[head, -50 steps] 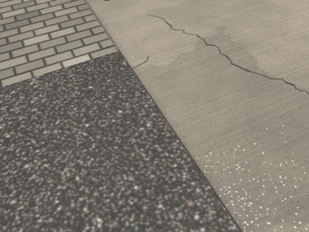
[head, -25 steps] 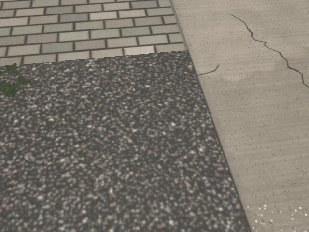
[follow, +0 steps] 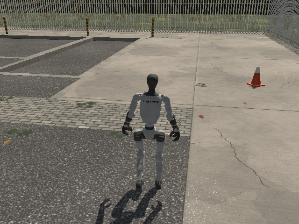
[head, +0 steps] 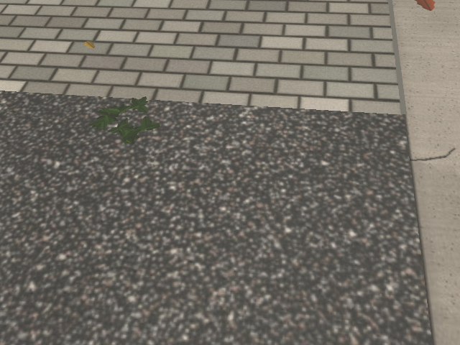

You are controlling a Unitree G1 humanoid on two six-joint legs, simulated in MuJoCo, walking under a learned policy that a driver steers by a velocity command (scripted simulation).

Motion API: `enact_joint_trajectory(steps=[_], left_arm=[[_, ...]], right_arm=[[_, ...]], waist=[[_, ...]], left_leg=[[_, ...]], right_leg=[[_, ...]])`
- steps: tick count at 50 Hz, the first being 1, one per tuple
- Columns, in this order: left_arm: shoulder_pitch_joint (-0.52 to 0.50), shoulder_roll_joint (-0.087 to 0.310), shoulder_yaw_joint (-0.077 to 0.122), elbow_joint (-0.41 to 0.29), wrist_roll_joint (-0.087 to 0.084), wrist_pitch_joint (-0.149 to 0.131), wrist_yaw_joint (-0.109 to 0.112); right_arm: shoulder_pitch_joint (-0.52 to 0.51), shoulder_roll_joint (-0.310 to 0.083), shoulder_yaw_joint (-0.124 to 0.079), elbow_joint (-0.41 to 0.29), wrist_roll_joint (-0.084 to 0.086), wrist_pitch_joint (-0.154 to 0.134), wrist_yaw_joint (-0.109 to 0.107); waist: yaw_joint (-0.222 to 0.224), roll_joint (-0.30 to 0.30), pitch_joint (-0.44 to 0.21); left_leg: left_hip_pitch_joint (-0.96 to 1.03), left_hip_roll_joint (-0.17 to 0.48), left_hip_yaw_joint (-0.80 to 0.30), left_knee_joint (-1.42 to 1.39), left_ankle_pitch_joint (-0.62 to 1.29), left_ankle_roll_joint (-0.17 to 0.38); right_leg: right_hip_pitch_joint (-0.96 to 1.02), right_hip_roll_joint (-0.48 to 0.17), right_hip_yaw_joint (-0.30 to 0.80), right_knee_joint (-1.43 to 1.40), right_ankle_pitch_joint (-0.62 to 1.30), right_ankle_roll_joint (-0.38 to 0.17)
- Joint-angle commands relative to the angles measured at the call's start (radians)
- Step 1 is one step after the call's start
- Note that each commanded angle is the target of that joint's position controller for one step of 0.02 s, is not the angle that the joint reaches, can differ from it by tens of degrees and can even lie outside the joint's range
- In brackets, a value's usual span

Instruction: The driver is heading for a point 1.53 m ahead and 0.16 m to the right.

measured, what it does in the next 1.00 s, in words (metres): steps on the spot: left foot, then right foot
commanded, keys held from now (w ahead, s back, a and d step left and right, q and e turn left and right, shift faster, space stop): q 0.16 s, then no key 0.84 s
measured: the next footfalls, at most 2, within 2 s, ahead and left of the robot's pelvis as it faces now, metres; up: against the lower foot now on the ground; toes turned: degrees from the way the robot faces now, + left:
left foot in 0.26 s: +0.04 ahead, +0.14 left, +0.00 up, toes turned +12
right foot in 0.66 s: +0.02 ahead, -0.08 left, +0.00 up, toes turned +11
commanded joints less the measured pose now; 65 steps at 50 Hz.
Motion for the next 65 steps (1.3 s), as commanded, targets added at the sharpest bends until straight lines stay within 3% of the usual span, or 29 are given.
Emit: enact_joint_trajectory(steps=[1, 5, 9, 12, 13, 14, 15, 16, 17, 18, 20, 22, 27, 30, 32, 33, 34, 36, 38, 50, 51, 53, 55, 57, 58, 61, 63, 64, 65], left_arm=[[0.021, 0.134, 0.041, -0.049, 0.011, -0.009, 0.001], [0.043, 0.152, 0.054, -0.038, 0.012, -0.007, -0.007], [0.046, 0.185, 0.07, -0.029, 0.019, 0.002, -0.023], [0.045, 0.198, 0.074, -0.013, 0.001, 0.016, -0.03], [0.086, 0.182, 0.073, 0.003, 0.0, 0.02, -0.035], [0.133, 0.094, 0.053, -0.013, 0.01, 0.025, -0.048], [0.051, 0.099, 0.049, -0.055, 0.005, 0.044, -0.027], [0.019, 0.129, 0.056, -0.046, -0.003, 0.057, -0.024], [0.042, 0.119, 0.058, -0.024, -0.014, 0.059, -0.032], [0.077, 0.122, 0.061, 0.007, -0.014, 0.054, -0.037], [0.126, 0.131, 0.066, 0.05, 0.003, 0.048, -0.042], [0.12, 0.108, 0.061, 0.06, -0.003, 0.05, -0.045], [0.079, 0.075, 0.044, 0.076, -0.007, 0.057, -0.033], [0.11, 0.069, 0.038, 0.106, -0.016, 0.047, -0.018], [0.156, 0.062, 0.03, 0.137, -0.006, 0.027, -0.009], [0.163, 0.096, 0.031, 0.143, 0.007, 0.013, -0.005], [0.094, 0.149, 0.039, 0.143, -0.002, 0.007, -0.01], [0.073, 0.081, 0.023, 0.156, -0.008, -0.005, -0.028], [0.092, 0.081, 0.021, 0.185, -0.008, -0.009, -0.021], [0.103, 0.052, 0.009, 0.306, -0.007, -0.013, -0.013], [0.118, 0.053, 0.01, 0.318, -0.006, -0.012, -0.013], [0.135, 0.089, 0.025, 0.324, -0.002, -0.002, -0.016], [0.18, 0.099, 0.033, 0.333, -0.003, 0.003, -0.02], [0.216, 0.117, 0.049, 0.357, 0.0, -0.003, -0.017], [0.212, 0.112, 0.052, 0.356, 0.002, -0.011, -0.019], [0.162, 0.115, 0.061, 0.349, -0.002, -0.032, -0.027], [0.131, 0.089, 0.058, 0.352, -0.005, -0.032, -0.027], [0.146, 0.069, 0.053, 0.357, 0.001, -0.033, -0.025], [0.155, 0.025, 0.04, 0.354, 0.006, -0.041, -0.025]], right_arm=[[0.07, -0.062, -0.014, -0.047, 0.01, 0.009, 0.016], [0.011, -0.041, 0.001, -0.074, 0.001, 0.018, 0.027], [-0.028, -0.033, 0.014, -0.099, 0.007, 0.014, 0.037], [0.048, -0.018, 0.022, -0.074, 0.001, -0.006, 0.03], [0.06, -0.038, 0.021, -0.066, -0.009, -0.016, 0.023], [0.048, -0.115, 0.012, -0.084, -0.02, -0.027, 0.012], [0.037, -0.211, -0.013, -0.101, -0.018, -0.029, 0.006], [0.033, -0.144, 0.001, -0.085, -0.021, -0.033, 0.002], [-0.026, -0.091, 0.021, -0.081, -0.014, -0.036, -0.001], [-0.074, -0.069, 0.028, -0.085, -0.014, -0.037, -0.005], [-0.075, -0.038, 0.039, -0.08, -0.003, -0.049, -0.017], [-0.045, -0.021, 0.047, -0.062, 0.002, -0.058, -0.02], [-0.006, -0.025, 0.05, -0.013, -0.007, -0.059, -0.025], [-0.017, -0.029, 0.05, 0.014, -0.007, -0.057, -0.03], [-0.036, -0.011, 0.057, 0.028, 0.004, -0.062, -0.035], [-0.021, 0.017, 0.066, 0.03, 0.004, -0.07, -0.032], [0.024, 0.025, 0.063, 0.043, 0.007, -0.071, -0.025], [-0.012, -0.006, 0.055, 0.09, -0.001, -0.064, -0.028], [-0.015, -0.015, 0.049, 0.116, 0.0, -0.064, -0.026], [0.028, 0.024, 0.062, 0.289, 0.004, -0.066, -0.037], [0.039, 0.025, 0.063, 0.301, 0.004, -0.065, -0.037], [0.043, -0.001, 0.052, 0.304, -0.002, -0.058, -0.034], [0.007, 0.023, 0.054, 0.285, -0.011, -0.057, -0.024], [-0.02, 0.073, 0.066, 0.265, -0.024, -0.074, -0.012], [-0.03, 0.048, 0.059, 0.257, -0.025, -0.083, -0.008], [-0.002, 0.047, 0.053, 0.252, -0.014, -0.109, 0.009], [0.084, 0.089, 0.057, 0.291, -0.005, -0.12, -0.003], [0.152, 0.087, 0.052, 0.322, -0.004, -0.123, -0.014], [0.217, 0.049, 0.043, 0.339, -0.012, -0.131, -0.027]], waist=[[-0.001, -0.194, -0.137], [0.02, -0.206, -0.131], [0.037, -0.235, -0.129], [-0.008, -0.191, -0.136], [-0.009, -0.111, -0.118], [0.023, 0.169, -0.117], [-0.02, 0.246, -0.043], [-0.015, 0.141, -0.023], [0.027, 0.118, -0.009], [0.052, 0.108, -0.017], [0.052, 0.103, -0.075], [0.042, 0.063, -0.105], [0.003, 0.089, -0.08], [0.017, 0.072, -0.085], [0.052, 0.019, -0.103], [0.038, -0.036, -0.125], [-0.032, -0.135, -0.076], [0.014, -0.126, -0.05], [0.02, -0.135, -0.046], [0.022, -0.046, -0.022], [0.023, -0.048, -0.043], [0.03, -0.073, -0.011], [0.055, -0.121, 0.066], [0.06, -0.209, 0.083], [0.058, -0.181, 0.072], [0.016, -0.164, 0.053], [-0.029, -0.145, 0.067], [-0.043, -0.111, 0.054], [-0.054, -0.02, 0.02]], left_leg=[[-0.035, 0.032, 0.019, 0.011, 0.051, -0.026], [-0.011, 0.078, 0.049, -0.153, 0.053, -0.012], [0.119, 0.091, 0.099, -0.36, 0.03, 0.025], [0.279, 0.064, 0.129, -0.642, 0.164, 0.067], [0.337, 0.087, 0.051, -0.786, 0.232, 0.08], [0.399, 0.357, -0.306, -0.93, 0.237, 0.123], [0.188, 0.506, -0.444, -0.939, 0.407, 0.248], [0.157, 0.453, -0.359, -0.921, 0.453, 0.268], [0.144, 0.386, -0.269, -0.914, 0.459, 0.249], [0.169, 0.325, -0.203, -0.91, 0.477, 0.217], [0.26, 0.285, -0.139, -0.872, 0.666, 0.211], [0.315, 0.293, -0.126, -0.857, 0.714, 0.215], [0.323, 0.299, -0.162, -0.845, 0.582, 0.228], [0.293, 0.296, -0.19, -0.817, 0.569, 0.223], [0.209, 0.271, -0.184, -0.793, 0.519, 0.164], [0.158, 0.237, -0.163, -0.772, 0.459, 0.124], [0.171, 0.146, -0.089, -0.814, 0.361, 0.106], [0.287, 0.144, -0.08, -0.822, 0.366, 0.096], [0.299, 0.159, -0.086, -0.808, 0.409, 0.106], [0.261, 0.166, -0.088, -0.857, 0.354, 0.085], [0.263, 0.155, -0.082, -0.854, 0.266, 0.088], [0.179, 0.109, -0.054, -0.789, -0.023, 0.115], [0.029, 0.083, -0.03, -0.693, -0.112, 0.123], [-0.025, 0.08, 0.085, -0.491, 0.103, 0.099], [-0.044, 0.106, 0.077, -0.429, 0.104, 0.096], [0.017, 0.122, 0.089, -0.482, 0.066, 0.102], [0.239, 0.075, 0.145, -0.686, 0.189, 0.107], [0.357, 0.05, 0.141, -0.753, 0.222, 0.101], [0.457, 0.149, 0.007, -0.827, 0.2, 0.105]], right_leg=[[0.145, -0.219, 0.147, -0.155, 0.379, -0.171], [0.138, -0.257, 0.12, -0.179, 0.185, -0.184], [0.081, -0.27, 0.083, -0.162, 0.082, -0.168], [0.025, -0.256, 0.045, -0.055, 0.126, -0.116], [-0.038, -0.224, 0.007, 0.02, 0.047, -0.051], [-0.191, -0.114, -0.099, 0.266, -0.269, 0.036], [-0.237, -0.007, -0.034, 0.361, -0.446, 0.054], [-0.183, -0.038, 0.038, 0.45, -0.389, 0.05], [-0.167, -0.034, 0.051, 0.472, -0.318, 0.043], [-0.156, -0.03, 0.045, 0.47, -0.259, 0.041], [-0.138, -0.017, 0.031, 0.5, -0.218, 0.047], [-0.118, -0.016, 0.037, 0.462, -0.216, 0.056], [-0.029, -0.001, 0.032, 0.223, -0.264, 0.048], [0.067, 0.017, 0.025, 0.054, -0.22, 0.031], [0.24, -0.023, 0.068, -0.155, 0.024, 0.015], [0.315, -0.111, 0.161, -0.168, 0.105, 0.0], [0.224, -0.149, 0.197, -0.126, 0.179, -0.03], [0.114, -0.117, 0.164, -0.146, 0.062, -0.019], [0.118, -0.092, 0.145, -0.16, 0.033, -0.007], [0.134, -0.086, 0.148, -0.177, -0.036, -0.025], [0.14, -0.076, 0.146, -0.182, -0.135, -0.03], [0.101, -0.062, 0.173, -0.177, -0.45, -0.067], [0.096, -0.128, 0.292, -0.244, -0.644, -0.123], [0.135, -0.274, 0.46, -0.359, -0.644, -0.193], [0.136, -0.299, 0.478, -0.384, -0.589, -0.207], [0.116, -0.246, 0.359, -0.354, -0.472, -0.18], [0.0, -0.158, 0.23, -0.248, -0.33, -0.138], [-0.053, -0.118, 0.185, -0.15, -0.245, -0.118], [-0.111, -0.066, 0.112, 0.005, -0.196, -0.082]])
Velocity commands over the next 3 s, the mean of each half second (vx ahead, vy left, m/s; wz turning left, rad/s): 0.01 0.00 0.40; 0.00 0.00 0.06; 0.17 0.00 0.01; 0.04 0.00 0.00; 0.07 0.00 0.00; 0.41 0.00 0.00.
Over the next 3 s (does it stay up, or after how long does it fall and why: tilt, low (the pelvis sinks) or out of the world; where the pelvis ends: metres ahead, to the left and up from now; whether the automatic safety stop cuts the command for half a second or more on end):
stays up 0.35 0.04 0.01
